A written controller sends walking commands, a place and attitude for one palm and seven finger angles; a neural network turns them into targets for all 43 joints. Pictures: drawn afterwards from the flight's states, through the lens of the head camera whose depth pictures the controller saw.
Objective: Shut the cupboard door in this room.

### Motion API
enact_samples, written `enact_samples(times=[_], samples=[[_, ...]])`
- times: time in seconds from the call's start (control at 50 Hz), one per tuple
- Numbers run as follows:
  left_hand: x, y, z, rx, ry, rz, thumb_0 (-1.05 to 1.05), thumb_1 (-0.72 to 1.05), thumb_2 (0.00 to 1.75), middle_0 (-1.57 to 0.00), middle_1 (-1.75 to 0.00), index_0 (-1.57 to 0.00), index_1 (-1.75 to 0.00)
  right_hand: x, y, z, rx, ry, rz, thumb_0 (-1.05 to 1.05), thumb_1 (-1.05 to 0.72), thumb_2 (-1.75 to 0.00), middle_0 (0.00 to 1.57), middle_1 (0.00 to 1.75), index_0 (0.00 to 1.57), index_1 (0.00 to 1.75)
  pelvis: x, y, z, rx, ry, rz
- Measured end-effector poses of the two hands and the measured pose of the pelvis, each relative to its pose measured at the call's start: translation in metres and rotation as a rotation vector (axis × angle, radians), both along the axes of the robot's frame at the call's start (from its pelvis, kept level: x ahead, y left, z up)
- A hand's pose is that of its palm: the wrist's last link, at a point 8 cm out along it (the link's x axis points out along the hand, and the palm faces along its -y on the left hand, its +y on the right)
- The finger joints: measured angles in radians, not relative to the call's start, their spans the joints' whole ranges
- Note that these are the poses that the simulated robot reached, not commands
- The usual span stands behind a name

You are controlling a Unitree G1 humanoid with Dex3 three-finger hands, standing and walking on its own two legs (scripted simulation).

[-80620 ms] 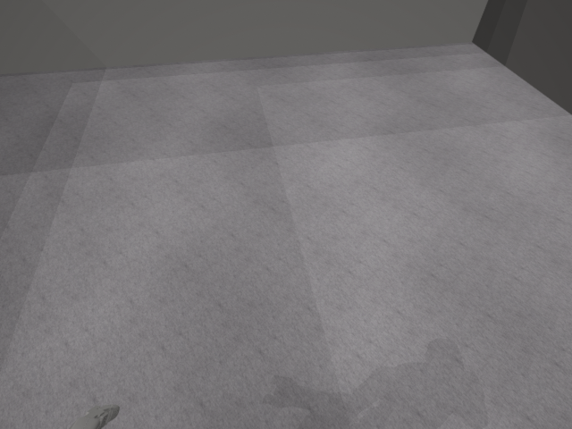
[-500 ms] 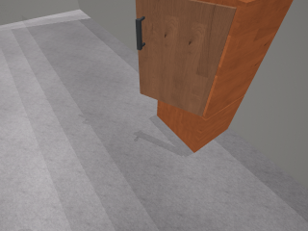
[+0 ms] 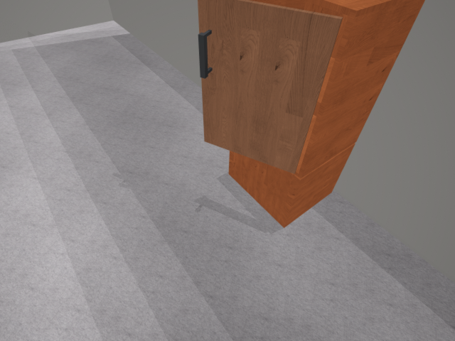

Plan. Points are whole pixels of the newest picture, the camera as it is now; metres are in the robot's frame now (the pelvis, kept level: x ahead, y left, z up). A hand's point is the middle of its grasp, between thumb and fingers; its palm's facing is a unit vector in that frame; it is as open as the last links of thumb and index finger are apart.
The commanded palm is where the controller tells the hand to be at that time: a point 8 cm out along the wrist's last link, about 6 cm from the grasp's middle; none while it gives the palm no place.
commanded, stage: let the arm hang, fingers relaxed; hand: left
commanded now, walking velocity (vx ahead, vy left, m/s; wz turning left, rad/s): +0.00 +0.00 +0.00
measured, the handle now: (206, 54) +0.96 +0.11 +0.07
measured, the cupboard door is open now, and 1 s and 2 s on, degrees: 26 26 26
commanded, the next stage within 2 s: look to check the result in 0.02 s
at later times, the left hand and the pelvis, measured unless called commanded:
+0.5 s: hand out of the picture +0.00 +0.19 -0.17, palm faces +0.01 -0.97 -0.23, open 7.4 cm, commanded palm none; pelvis +0.00 +0.00 +0.00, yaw +0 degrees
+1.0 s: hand out of the picture +0.04 +0.19 -0.18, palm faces +0.12 -0.97 -0.23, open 7.4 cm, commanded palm none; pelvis +0.01 +0.00 -0.01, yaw +7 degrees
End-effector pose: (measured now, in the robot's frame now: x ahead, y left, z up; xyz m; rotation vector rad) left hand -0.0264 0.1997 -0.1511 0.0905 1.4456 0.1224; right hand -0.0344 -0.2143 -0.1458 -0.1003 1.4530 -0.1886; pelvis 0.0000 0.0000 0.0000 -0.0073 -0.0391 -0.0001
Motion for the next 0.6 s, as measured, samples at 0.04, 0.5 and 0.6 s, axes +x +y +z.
enact_samples(times=[0.04, 0.5, 0.6], samples=[[-0.002, 0.001, 0.0, 0.002, 0.005, 0.002, 0.0, 0.91, 0.9, -0.2, -0.3, -0.21, -0.3, -0.001, -0.001, 0.0, -0.002, 0.002, -0.001, 0.0, -0.91, -0.9, 0.2, 0.3, 0.2, 0.3, 0.0, 0.0, 0.0, -0.001, 0.002, 0.001], [0.023, 0.037, 0.012, 0.099, -0.036, -0.03, 0.0, 0.91, 0.9, -0.2, -0.3, -0.2, -0.3, 0.036, -0.025, 0.002, -0.035, -0.073, 0.026, 0.0, -0.91, -0.9, 0.2, 0.3, 0.2, 0.3, 0.003, -0.002, 0.001, 0.0, 0.001, -0.005], [0.036, 0.04, 0.013, 0.104, -0.057, -0.04, 0.0, 0.91, 0.9, -0.2, -0.3, -0.2, -0.3, 0.045, -0.034, 0.004, -0.053, -0.082, 0.035, 0.0, -0.91, -0.9, 0.2, 0.3, 0.2, 0.3, 0.005, -0.004, 0.002, 0.001, 0.001, -0.004]])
